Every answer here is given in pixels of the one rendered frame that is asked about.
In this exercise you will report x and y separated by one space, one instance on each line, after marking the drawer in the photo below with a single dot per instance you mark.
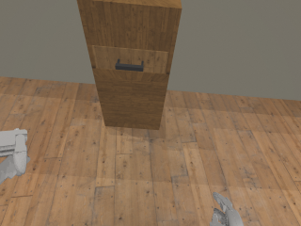
106 57

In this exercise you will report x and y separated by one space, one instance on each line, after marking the cabinet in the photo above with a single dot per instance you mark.
131 99

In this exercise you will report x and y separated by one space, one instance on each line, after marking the left robot hand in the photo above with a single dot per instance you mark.
12 146

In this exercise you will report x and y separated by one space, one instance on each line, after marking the handle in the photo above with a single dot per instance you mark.
129 67

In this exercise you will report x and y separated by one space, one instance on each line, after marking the right robot hand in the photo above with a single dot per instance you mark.
231 216

